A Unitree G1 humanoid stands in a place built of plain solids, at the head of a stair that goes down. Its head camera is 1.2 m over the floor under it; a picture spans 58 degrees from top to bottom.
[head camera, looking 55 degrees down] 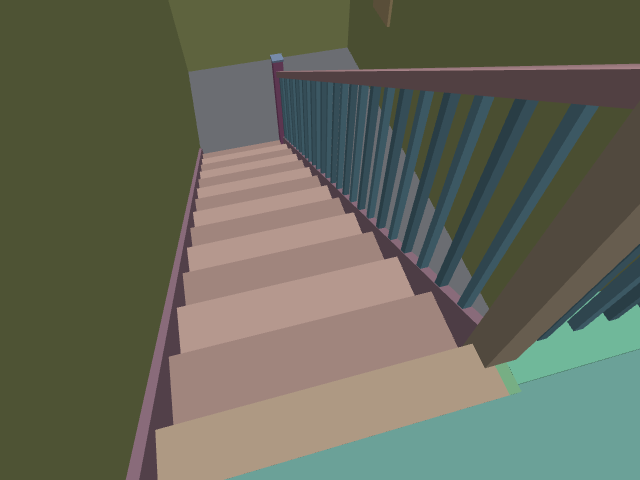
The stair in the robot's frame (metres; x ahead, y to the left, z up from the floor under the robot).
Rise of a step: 0.18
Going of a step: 0.27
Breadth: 0.93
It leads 15 degrees to the left of straight ahead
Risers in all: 14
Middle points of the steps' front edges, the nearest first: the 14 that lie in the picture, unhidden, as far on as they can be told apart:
0.36 -0.01 0.00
0.62 0.05 -0.18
0.88 0.12 -0.36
1.15 0.19 -0.53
1.41 0.26 -0.71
1.67 0.33 -0.89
1.93 0.40 -1.06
2.19 0.47 -1.24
2.45 0.54 -1.41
2.72 0.61 -1.59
2.98 0.68 -1.76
3.24 0.75 -1.94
3.50 0.82 -2.11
3.76 0.91 -2.29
